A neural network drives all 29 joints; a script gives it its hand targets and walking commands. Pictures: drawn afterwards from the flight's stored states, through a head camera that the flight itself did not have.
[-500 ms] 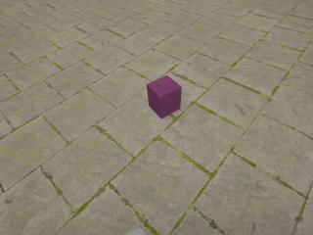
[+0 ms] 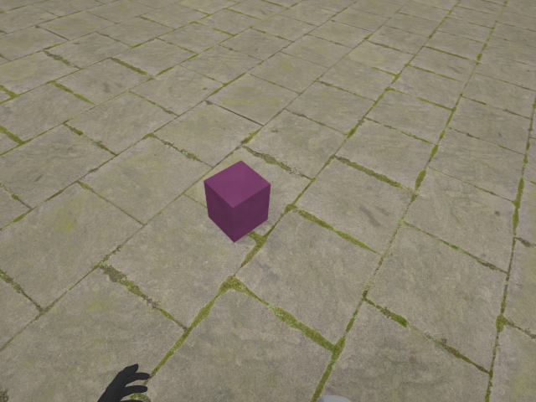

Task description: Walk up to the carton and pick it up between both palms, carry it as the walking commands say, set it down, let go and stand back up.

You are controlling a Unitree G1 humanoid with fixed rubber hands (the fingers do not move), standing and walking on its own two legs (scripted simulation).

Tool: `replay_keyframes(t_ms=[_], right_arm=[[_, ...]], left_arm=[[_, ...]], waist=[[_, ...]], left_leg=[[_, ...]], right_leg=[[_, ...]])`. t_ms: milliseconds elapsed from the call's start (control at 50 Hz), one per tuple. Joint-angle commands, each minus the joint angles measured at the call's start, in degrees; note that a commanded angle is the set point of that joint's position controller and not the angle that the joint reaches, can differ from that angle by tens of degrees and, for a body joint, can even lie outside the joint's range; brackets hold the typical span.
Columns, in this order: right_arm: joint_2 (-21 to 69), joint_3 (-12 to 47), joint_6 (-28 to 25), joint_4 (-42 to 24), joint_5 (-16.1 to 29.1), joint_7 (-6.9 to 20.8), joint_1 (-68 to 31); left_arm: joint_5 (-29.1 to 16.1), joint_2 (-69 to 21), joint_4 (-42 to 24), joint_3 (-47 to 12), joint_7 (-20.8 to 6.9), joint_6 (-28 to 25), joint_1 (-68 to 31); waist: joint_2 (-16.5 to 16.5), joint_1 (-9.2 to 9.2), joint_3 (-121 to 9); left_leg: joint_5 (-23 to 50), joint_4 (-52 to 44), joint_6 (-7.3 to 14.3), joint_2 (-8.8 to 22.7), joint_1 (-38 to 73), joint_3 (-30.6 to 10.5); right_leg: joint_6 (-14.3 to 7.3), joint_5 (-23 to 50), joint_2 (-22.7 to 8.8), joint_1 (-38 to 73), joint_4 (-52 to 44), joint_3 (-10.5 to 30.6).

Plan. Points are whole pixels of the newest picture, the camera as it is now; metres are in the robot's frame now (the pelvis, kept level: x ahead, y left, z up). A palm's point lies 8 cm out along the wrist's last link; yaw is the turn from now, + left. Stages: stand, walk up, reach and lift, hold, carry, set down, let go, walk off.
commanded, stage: walk up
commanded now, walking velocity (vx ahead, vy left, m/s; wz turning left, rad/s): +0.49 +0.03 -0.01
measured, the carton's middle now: (237, 201) +1.06 +0.01 -0.65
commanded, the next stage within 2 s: none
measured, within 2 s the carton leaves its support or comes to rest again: neither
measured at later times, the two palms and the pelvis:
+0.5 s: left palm out of the picture +0.19 +0.26 -0.12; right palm (392, 321) +0.28 -0.26 -0.14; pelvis +0.19 -0.01 -0.01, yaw -1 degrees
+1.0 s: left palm (149, 205) +0.58 +0.22 -0.11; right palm (392, 299) +0.32 -0.27 -0.12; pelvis +0.38 -0.01 -0.01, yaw -1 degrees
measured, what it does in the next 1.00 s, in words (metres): walks ahead: right foot, then left foot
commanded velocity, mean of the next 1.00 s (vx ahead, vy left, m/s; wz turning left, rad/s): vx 0.48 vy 0.12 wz -0.01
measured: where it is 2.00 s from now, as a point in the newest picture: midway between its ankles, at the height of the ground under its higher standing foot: (245, 324)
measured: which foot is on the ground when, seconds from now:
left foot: down 0.00-0.16, up 0.18-0.50, down 0.52-1.00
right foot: up 0.00-0.14, down 0.16-0.54, up 0.56-1.00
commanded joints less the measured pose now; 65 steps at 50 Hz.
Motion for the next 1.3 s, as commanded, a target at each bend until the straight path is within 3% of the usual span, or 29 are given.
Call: replay_keyframes(t_ms=[0, 40, 80, 100, 120, 140, 180, 240, 300, 420, 480, 500, 520, 540, 560, 620, 700, 780, 860, 920, 980, 1000, 1020, 1040, 1060, 1140, 1200, 1240, 1280], right_arm=[[-5.3, -2.3, 0.1, 2.3, -1.5, -0.7, 8.1], [-6.9, -2.6, 0.6, 2.8, -1.3, -0.6, 6.1], [-6.4, -2.2, 1.3, 4.3, -0.7, 0.0, 5.4], [-6.8, -2.4, 0.9, 2.9, -0.6, 0.3, 3.3], [-3.3, -1.8, 0.2, -0.4, -0.4, 0.6, 1.0], [-3.3, -3.0, 0.2, -2.2, 0.2, 0.7, 1.5], [-5.5, -3.3, 1.5, -1.4, -1.4, 1.4, -4.2], [-3.0, -2.9, 2.6, -2.3, -1.5, 3.1, -5.0], [-2.4, -2.7, 3.9, -3.8, -1.8, 4.4, -8.2], [-1.4, -1.5, 3.4, -4.1, -1.5, 5.3, -16.7], [-1.7, -1.5, 2.7, -3.3, -1.1, 4.6, -11.2], [-4.9, -2.7, 1.6, -0.1, -1.0, 3.9, -5.6], [-11.2, -4.8, 1.1, 2.1, -2.2, 3.2, 2.8], [-16.0, -5.7, 1.2, 2.3, -2.4, 2.1, 6.1], [-15.9, -5.7, 1.2, 2.4, -1.9, 1.8, 8.2], [-9.8, -3.9, -0.5, 0.6, -1.0, 1.2, 1.8], [-9.4, -3.5, -1.9, 1.6, -1.2, 0.8, 0.8], [-8.3, -3.4, -1.4, 1.2, -1.4, 0.6, 3.9], [-7.3, -3.3, -0.9, 2.7, -1.8, -0.1, 7.3], [-8.1, -3.5, 0.1, 3.5, -1.8, -0.1, 3.2], [-7.4, -3.4, 0.2, 3.7, -0.3, -0.1, 2.9], [-4.9, -3.2, 0.1, 2.8, 0.2, -0.3, 2.6], [-1.5, -3.1, 0.0, 0.2, 0.3, -0.4, 1.7], [-5.0, -4.2, 1.3, 0.4, 0.3, -0.4, -1.3], [-5.5, -4.6, 2.5, -0.9, -0.4, 0.1, -4.5], [-3.1, -3.6, 4.1, -0.5, -1.0, 2.2, -3.6], [-2.7, -3.1, 4.8, -1.3, -1.3, 2.6, -8.5], [-2.6, -3.0, 5.1, -2.7, -1.0, 3.0, -11.3], [-1.7, -2.4, 5.4, -4.1, -1.4, 3.4, -14.9]], left_arm=[[0.6, 0.9, -8.8, 2.1, -1.6, -1.3, -14.8], [0.5, 0.7, -7.3, 1.9, -1.0, -2.1, -11.2], [0.8, 2.9, -2.7, 2.7, 0.9, -3.1, 2.2], [1.3, 8.5, 1.7, 4.9, 1.5, -3.4, 13.6], [1.9, 14.3, 4.3, 6.8, 2.0, -3.5, 22.8], [0.9, 18.4, 3.9, 7.5, 2.9, -3.3, 28.7], [0.6, 13.4, 4.8, 5.5, 2.9, -2.7, 21.0], [1.0, 7.9, 2.0, 4.8, 2.2, -3.5, 11.3], [1.1, 9.2, 1.8, 4.8, 2.3, -3.5, 14.1], [1.4, 10.6, 1.4, 5.2, 1.8, -3.9, 14.7], [1.8, 13.1, -0.3, 5.8, 2.1, -3.3, 11.2], [1.5, 10.4, 0.0, 4.9, 2.0, -3.1, 13.9], [1.1, 5.7, -0.4, 4.0, 1.4, -3.0, 16.2], [1.3, 4.4, -2.6, 3.7, 1.7, -3.0, 13.4], [1.8, 4.3, -3.7, 3.5, 2.3, -2.8, 9.0], [2.2, 4.6, -2.4, 3.7, 0.3, -2.9, 6.5], [2.4, 2.7, -3.8, 3.5, -0.8, -2.0, 4.4], [1.9, 2.5, -4.4, 2.9, -1.3, -0.8, -2.0], [1.5, 2.0, -6.1, 2.8, -1.3, -1.9, -11.8], [0.6, 1.0, -4.6, 1.6, -0.9, -2.2, -8.3], [1.6, 3.0, 0.6, 2.9, 0.4, -3.1, 3.5], [2.0, 8.1, 3.1, 5.0, 1.1, -3.8, 13.2], [1.3, 15.1, 5.8, 6.9, 1.7, -3.8, 23.5], [-0.3, 16.2, 6.8, 5.9, 2.6, -3.2, 25.2], [-0.2, 14.0, 6.8, 5.0, 3.0, -2.7, 21.0], [1.1, 8.2, 3.2, 4.9, 2.6, -3.1, 10.8], [1.4, 10.4, 4.3, 5.6, 3.3, -3.3, 15.9], [1.5, 11.1, 4.2, 6.0, 3.3, -3.0, 15.3], [1.4, 11.3, 3.1, 5.8, 3.3, -2.6, 14.1]], waist=[[6.4, -1.49, 6.6], [8.3, 0.27, 4.8], [10.5, 6.19, -6.5], [4.4, 11.37, -13.4], [-12.4, 15.27, -17.9], [-19.6, 15.44, -23.3], [-4.1, 11.29, -6.9], [-11.6, 7.23, -1.0], [-11.4, 8.39, 3.1], [-11.0, 9.16, 2.8], [-13.0, 5.02, -3.7], [-4.1, 3.88, -10.2], [13.0, 0.6, -15.0], [21.7, -0.73, -15.5], [20.3, -2.0, -13.2], [3.5, 0.95, -2.9], [10.1, 2.75, -3.5], [11.3, 1.93, 0.4], [6.5, -0.71, 2.2], [12.8, 1.64, 2.3], [3.9, 7.1, -7.7], [-2.2, 12.03, -15.5], [-16.9, 14.29, -21.3], [-6.6, 12.61, -18.9], [-2.1, 10.81, -10.8], [-9.4, 7.28, -0.6], [-10.8, 8.49, -2.8], [-14.7, 8.77, -3.0], [-11.2, 8.98, 0.0]], left_leg=[[34.4, -9.4, 6.1, 11.8, 9.4, -10.2], [39.2, -6.4, 5.5, 11.2, 7.5, -6.7], [40.6, 7.6, 3.1, 6.6, 2.5, 0.8], [33.1, 18.3, 1.3, 4.1, -8.3, 2.1], [-1.1, 36.0, -1.0, -1.3, -28.4, 2.7], [-16.8, 48.1, -1.7, -3.1, -35.5, -1.8], [-5.6, 47.5, -2.3, 2.3, -34.7, -5.6], [1.6, 37.8, -3.8, 5.4, -29.2, -1.7], [6.8, 35.0, -4.1, 4.6, -26.1, 1.9], [6.3, 12.7, -5.1, 4.5, -20.3, 5.0], [8.1, -1.1, -3.0, 3.5, -9.7, 5.0], [7.9, -4.1, -1.7, 3.9, 2.4, 2.6], [7.9, -5.3, 2.5, 15.3, 14.1, -12.5], [10.4, -7.6, 4.9, 20.1, 21.7, -26.0], [12.3, -7.6, 7.6, 20.3, 20.5, -26.6], [19.0, -6.8, 5.1, 19.1, 11.4, -21.8], [31.1, -8.4, 3.9, 13.6, 7.9, -13.5], [23.3, -11.6, 4.4, 13.5, 8.2, -11.4], [34.7, -9.8, 6.4, 14.3, 14.7, -10.3], [40.6, -5.9, 5.3, 12.3, 10.4, -4.2], [44.8, 8.7, 2.1, 8.9, -0.1, 0.6], [27.5, 22.5, -1.5, 3.8, -14.6, 3.8], [-15.4, 40.2, -2.8, -2.3, -32.2, 5.1], [-15.9, 44.0, -2.6, 2.0, -30.2, -3.3], [-9.7, 44.0, -3.2, 3.5, -29.3, -4.5], [-1.3, 40.0, -5.2, 3.8, -25.4, 0.4], [-2.3, 31.4, -4.7, 3.1, -26.6, 1.1], [-2.2, 26.5, -5.3, 3.1, -24.6, 2.3], [0.2, 19.1, -5.4, 3.4, -24.0, 2.9]], right_leg=[[-0.8, 1.2, 2.7, -9.0, -19.8, -0.6], [-1.4, -0.1, 4.6, -0.7, -26.5, -3.9], [-2.0, 7.9, 5.2, 20.1, -34.8, -6.0], [-4.3, 14.0, -0.1, 36.5, -33.3, -1.7], [-8.7, 26.1, -16.1, 51.7, -35.2, 17.1], [-11.9, 30.4, -27.5, 53.9, -39.2, 36.1], [-11.2, 21.5, -23.3, 35.6, -42.0, 29.2], [-8.4, 9.4, -14.4, 22.7, -46.2, 12.9], [-8.0, -3.6, -14.2, 13.1, -51.8, 12.8], [-7.8, 2.9, -11.8, 16.5, -49.0, 5.1], [-5.8, 8.6, -11.7, 19.0, -38.4, 4.0], [-4.0, 6.7, -7.8, 15.9, -27.0, 1.4], [-1.1, -5.3, -1.3, 4.3, -11.0, -2.0], [-1.1, -17.5, 4.9, -10.8, 0.6, -0.3], [-2.2, -19.9, 2.9, -14.6, 5.7, 1.4], [-2.9, -9.0, -1.0, -14.5, 8.9, 3.7], [-1.9, -0.7, 1.4, -6.9, 1.6, 1.6], [-1.0, 2.1, 1.4, -7.7, -5.2, 1.4], [-1.0, -2.2, 2.4, -9.5, -16.1, -0.3], [-1.8, -4.4, 3.8, 0.6, -27.6, -1.6], [-3.3, 11.2, 5.1, 26.2, -37.4, -5.4], [-6.3, 29.9, -5.3, 45.1, -33.9, 4.2], [-11.7, 50.2, -24.5, 55.2, -36.0, 25.0], [-12.9, 57.1, -28.4, 48.0, -36.2, 29.9], [-12.7, 51.7, -24.9, 36.8, -37.8, 23.5], [-10.4, 37.8, -15.0, 22.6, -42.7, 9.9], [-10.4, 47.0, -15.2, 26.3, -40.4, 10.2], [-10.1, 37.5, -14.1, 23.8, -42.1, 9.0], [-10.9, 31.0, -15.1, 21.9, -42.9, 9.6]])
